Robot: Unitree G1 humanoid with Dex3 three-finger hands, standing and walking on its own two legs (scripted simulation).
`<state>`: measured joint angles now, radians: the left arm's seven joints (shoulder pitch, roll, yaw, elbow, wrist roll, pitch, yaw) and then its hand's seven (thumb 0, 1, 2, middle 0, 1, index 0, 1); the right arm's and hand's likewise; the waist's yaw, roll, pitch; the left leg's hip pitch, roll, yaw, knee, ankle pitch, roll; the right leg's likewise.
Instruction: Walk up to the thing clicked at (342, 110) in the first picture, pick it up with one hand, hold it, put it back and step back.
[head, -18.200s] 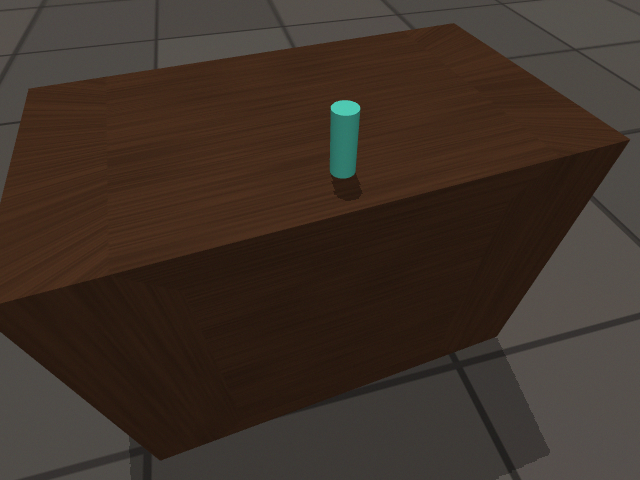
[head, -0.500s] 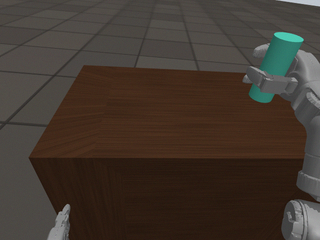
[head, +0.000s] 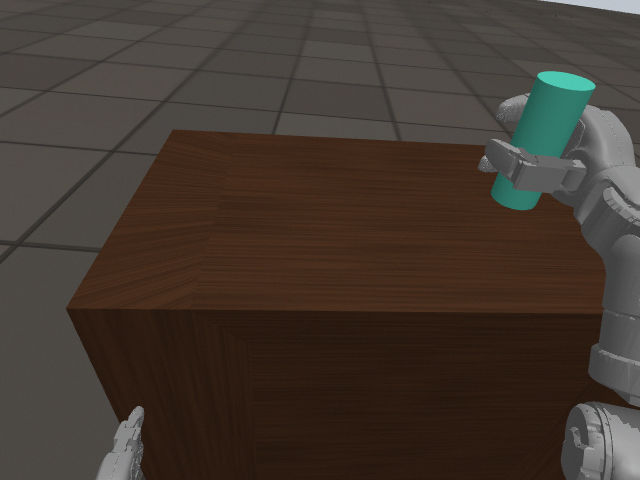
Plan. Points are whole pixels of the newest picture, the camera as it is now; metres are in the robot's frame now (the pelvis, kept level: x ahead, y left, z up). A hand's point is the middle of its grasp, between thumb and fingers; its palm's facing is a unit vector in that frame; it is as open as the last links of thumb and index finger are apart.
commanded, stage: hold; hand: right
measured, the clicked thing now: (536, 145) +0.34 -0.18 +0.33
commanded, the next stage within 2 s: crouch in 0.52 s
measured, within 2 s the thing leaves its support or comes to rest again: neither
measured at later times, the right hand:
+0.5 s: hand (523, 150) +0.34 -0.16 +0.32, palm faces +0.06 +1.00 -0.01, open 6.2 cm
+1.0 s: hand (501, 171) +0.37 -0.17 +0.28, palm faces +0.10 +0.99 +0.01, open 6.2 cm
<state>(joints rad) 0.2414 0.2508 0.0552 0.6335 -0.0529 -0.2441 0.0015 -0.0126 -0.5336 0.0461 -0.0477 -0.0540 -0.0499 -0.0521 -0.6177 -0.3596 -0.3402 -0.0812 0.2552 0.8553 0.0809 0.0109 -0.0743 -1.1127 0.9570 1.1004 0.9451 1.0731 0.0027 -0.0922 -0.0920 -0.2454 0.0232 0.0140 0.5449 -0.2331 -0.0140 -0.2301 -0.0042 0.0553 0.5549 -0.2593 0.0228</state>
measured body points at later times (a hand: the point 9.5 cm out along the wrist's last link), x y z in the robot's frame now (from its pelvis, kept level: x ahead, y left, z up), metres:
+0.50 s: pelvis +0.00 +0.00 +0.00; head -0.06 +0.04 +0.44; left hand +0.18 +0.25 -0.06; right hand +0.33 -0.22 +0.32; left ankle +0.04 +0.13 -0.73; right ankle +0.03 -0.14 -0.73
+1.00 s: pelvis +0.01 +0.00 +0.00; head -0.05 +0.03 +0.45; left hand +0.18 +0.24 -0.06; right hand +0.36 -0.22 +0.28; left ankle +0.04 +0.13 -0.73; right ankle +0.03 -0.14 -0.73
